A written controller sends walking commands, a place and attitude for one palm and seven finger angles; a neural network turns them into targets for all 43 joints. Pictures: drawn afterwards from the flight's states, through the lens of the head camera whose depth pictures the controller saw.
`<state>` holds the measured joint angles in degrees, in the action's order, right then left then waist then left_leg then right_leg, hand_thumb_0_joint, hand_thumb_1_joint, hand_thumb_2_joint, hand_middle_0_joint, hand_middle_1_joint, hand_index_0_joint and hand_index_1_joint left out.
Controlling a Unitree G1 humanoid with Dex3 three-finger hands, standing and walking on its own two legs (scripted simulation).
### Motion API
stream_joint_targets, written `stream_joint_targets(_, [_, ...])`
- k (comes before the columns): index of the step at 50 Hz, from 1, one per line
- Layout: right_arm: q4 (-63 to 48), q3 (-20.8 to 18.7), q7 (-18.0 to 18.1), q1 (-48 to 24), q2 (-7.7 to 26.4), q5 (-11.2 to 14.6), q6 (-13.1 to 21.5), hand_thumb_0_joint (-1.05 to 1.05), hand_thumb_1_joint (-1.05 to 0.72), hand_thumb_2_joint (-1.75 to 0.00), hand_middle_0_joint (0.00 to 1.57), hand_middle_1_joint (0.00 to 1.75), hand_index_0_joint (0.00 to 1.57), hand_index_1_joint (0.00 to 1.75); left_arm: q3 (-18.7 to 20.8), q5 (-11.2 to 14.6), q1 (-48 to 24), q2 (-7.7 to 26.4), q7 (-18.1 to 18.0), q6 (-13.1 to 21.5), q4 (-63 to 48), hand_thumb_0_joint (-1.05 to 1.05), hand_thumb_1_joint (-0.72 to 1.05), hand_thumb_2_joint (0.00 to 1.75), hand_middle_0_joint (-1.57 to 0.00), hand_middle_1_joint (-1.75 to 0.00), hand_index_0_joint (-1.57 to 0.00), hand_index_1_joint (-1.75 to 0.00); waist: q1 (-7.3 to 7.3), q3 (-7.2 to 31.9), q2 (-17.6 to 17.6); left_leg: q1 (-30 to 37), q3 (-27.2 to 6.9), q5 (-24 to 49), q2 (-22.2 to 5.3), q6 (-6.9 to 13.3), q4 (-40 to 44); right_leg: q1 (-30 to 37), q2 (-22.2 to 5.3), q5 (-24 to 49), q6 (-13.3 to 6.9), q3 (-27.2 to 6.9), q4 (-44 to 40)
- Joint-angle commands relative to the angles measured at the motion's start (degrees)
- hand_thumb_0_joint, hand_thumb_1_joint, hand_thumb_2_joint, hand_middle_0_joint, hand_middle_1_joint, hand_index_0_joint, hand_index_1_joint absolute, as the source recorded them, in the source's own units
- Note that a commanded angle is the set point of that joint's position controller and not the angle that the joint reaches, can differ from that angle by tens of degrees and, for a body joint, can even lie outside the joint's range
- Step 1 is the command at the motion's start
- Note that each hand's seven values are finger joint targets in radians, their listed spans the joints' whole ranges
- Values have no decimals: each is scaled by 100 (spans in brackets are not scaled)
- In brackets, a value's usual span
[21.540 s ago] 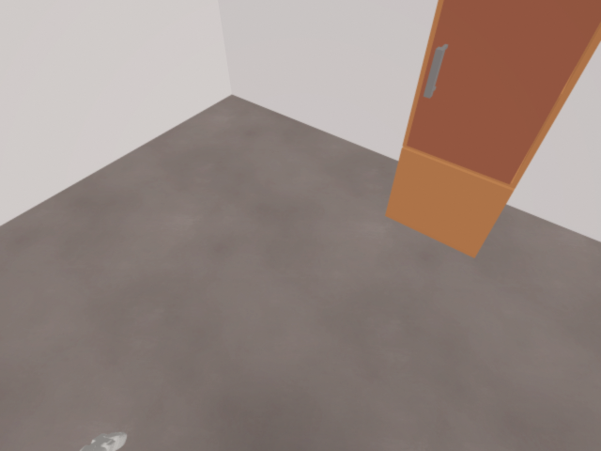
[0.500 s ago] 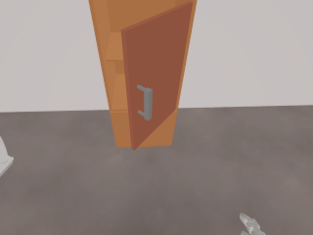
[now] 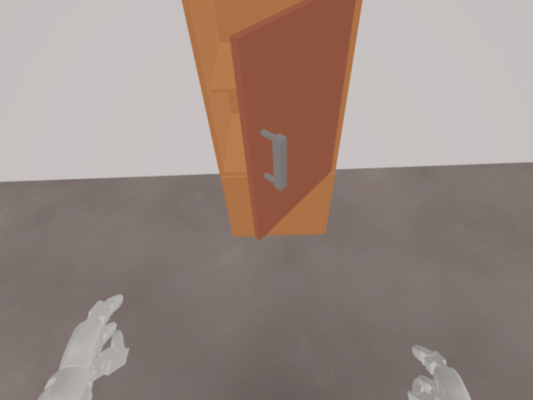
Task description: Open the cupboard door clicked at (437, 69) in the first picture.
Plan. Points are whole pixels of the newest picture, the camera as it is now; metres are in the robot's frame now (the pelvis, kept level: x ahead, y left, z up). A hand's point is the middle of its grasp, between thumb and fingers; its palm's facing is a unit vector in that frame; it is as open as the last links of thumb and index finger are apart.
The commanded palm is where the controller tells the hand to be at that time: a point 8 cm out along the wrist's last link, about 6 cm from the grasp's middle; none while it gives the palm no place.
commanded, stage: let the arm hang, fingers relaxed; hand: left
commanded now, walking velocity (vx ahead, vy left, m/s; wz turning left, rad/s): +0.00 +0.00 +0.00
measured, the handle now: (273, 160) +0.62 +0.02 -0.03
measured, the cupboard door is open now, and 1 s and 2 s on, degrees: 49 49 49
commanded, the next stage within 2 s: look to check the result in 0.94 s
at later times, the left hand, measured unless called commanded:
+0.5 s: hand out of the picture -0.04 +0.22 -0.15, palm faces +0.03 -0.95 -0.31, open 7.4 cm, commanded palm none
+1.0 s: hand out of the picture +0.08 +0.21 -0.14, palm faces +0.00 -0.96 -0.29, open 7.4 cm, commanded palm none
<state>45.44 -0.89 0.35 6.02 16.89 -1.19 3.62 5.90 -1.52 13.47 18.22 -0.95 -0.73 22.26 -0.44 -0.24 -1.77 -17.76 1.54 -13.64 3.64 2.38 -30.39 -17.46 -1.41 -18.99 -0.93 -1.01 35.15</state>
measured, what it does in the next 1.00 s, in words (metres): stands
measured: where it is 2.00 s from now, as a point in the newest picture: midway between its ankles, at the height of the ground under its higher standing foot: outside the picture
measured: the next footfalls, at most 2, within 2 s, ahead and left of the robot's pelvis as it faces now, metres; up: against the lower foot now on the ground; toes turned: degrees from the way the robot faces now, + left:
none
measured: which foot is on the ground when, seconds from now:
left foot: down 0.00-1.00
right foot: down 0.00-1.00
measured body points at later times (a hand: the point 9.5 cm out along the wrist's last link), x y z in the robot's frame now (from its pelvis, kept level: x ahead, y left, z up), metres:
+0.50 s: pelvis -0.02 -0.01 +0.01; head +0.00 -0.02 +0.46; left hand -0.04 +0.27 -0.13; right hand -0.01 -0.26 -0.15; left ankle +0.02 +0.10 -0.73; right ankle +0.00 -0.11 -0.73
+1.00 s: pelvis +0.00 -0.01 +0.02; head +0.02 -0.02 +0.47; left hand +0.08 +0.26 -0.12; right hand +0.06 -0.28 -0.13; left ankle +0.02 +0.10 -0.73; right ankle +0.00 -0.11 -0.73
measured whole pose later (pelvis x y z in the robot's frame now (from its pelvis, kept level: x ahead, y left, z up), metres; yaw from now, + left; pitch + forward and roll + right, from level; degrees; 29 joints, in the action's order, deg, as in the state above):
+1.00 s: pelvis +0.00 -0.01 +0.02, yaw +0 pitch -1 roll +0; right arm 64.5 -0.7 1.0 8.3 15.7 -1.2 0.3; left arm 0.7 -0.6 6.5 14.5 -0.6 0.7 64.2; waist -0.5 -2.9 -1.0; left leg -9.7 -0.2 -8.8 1.4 1.0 -19.6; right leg -7.7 0.8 -12.0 -1.2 0.4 20.7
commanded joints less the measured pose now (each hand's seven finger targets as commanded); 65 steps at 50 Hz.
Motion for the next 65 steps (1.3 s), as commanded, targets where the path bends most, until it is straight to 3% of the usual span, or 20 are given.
stream_joint_targets(1, [-206,-256,-7,96,818,25,-36,0,-90,-90,20,30,20,30,-51,-47,238,902,50,249,894,0,90,90,-20,-30,-20,-30,62,779,875,285,-681,1513,-702,41,199,920,-647,2238,-304,-792,-875])
stream_joint_targets(2, [-86,-233,6,97,824,11,-98,0,-90,-90,20,30,20,30,-110,-26,-9,949,42,250,1201,0,90,90,-20,-30,-20,-30,-16,821,1091,451,-596,1254,-615,-15,214,875,-673,2368,-354,-817,-971])
stream_joint_targets(3, [19,-227,6,104,806,9,-154,0,-90,-90,20,30,20,30,-171,-6,-156,907,22,234,1448,0,90,90,-20,-30,-20,-30,-44,760,982,553,-588,1118,-599,-37,253,806,-665,2225,-365,-757,-1058])
stream_joint_targets(6, [396,-109,14,58,606,-10,-274,0,-90,-90,20,30,20,30,-347,62,-239,686,7,178,2173,0,90,90,-20,-30,-20,-30,-57,308,-218,746,-672,790,-702,-62,656,426,-490,1062,-248,-704,-1398])
stream_joint_targets(10, [807,-79,59,200,475,-20,-360,0,-90,-90,20,30,20,30,-371,73,-42,460,8,149,2977,0,90,90,-20,-30,-20,-30,-8,-86,-628,516,-789,-88,-765,-60,993,407,-372,95,-252,-660,-1813])
stream_joint_targets(12, [984,-87,67,327,501,-20,-388,0,-90,-90,20,30,20,30,-386,80,1,512,22,146,3267,0,90,90,-20,-30,-20,-30,-5,-136,-601,444,-806,-443,-751,-54,1077,420,-360,-175,-285,-663,-1923])
stream_joint_targets(15, [1202,-123,85,562,535,-11,-385,0,-90,-90,20,30,20,30,-377,84,-28,510,27,153,3581,0,90,90,-20,-30,-20,-30,-23,-107,-130,519,-823,-479,-790,-30,1091,413,-367,-356,-296,-612,-2023])
stream_joint_targets(21, [1470,-165,106,804,604,-19,-380,0,-90,-90,20,30,20,30,-350,84,-57,537,15,137,3915,0,90,90,-20,-30,-20,-30,-16,-329,277,433,-904,-594,-835,22,1202,283,-361,-592,-318,-549,-2045])
stream_joint_targets(28, [1621,-179,101,822,645,-10,-324,0,-90,-90,20,30,20,30,-310,82,-105,635,-10,155,4019,0,90,90,-20,-30,-20,-30,53,-316,269,353,-980,-404,-890,56,1360,493,-355,-216,-311,-489,-1862])
stream_joint_targets(46, [1683,-130,94,348,769,-4,-226,0,-90,-90,20,30,20,30,-326,95,-577,760,-29,257,3975,0,90,90,-20,-30,-20,-30,16,57,149,974,-813,1080,-949,-40,1337,921,-478,1227,-219,-474,-1851])
stream_joint_targets(65, [1652,-125,109,64,979,20,-240,0,-90,-90,20,30,20,30,-330,107,-694,919,-42,286,4005,0,90,90,-20,-30,-20,-30,-9,249,216,1391,-743,1627,-995,-71,1326,1180,-522,2031,-191,-456,-1928])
